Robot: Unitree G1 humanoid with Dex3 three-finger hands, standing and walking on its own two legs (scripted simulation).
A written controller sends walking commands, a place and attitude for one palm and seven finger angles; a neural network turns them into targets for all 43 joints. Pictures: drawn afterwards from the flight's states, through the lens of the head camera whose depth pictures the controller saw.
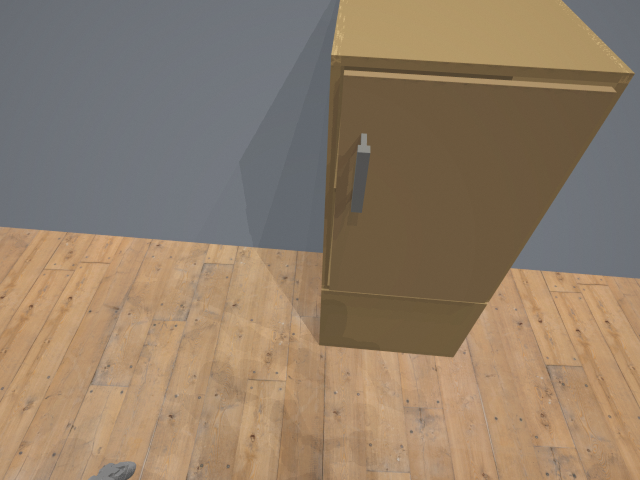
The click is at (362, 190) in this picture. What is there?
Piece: cupboard door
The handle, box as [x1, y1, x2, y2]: [351, 133, 369, 212]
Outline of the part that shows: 361,133 361,144 358,145 351,202 351,211 361,212 369,158 369,146 366,144 366,134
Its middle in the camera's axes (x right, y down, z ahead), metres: +0.07 -0.12 +0.71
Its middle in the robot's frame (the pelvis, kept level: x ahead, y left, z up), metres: +0.62 -0.04 +0.03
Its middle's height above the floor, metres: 0.80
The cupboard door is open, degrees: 0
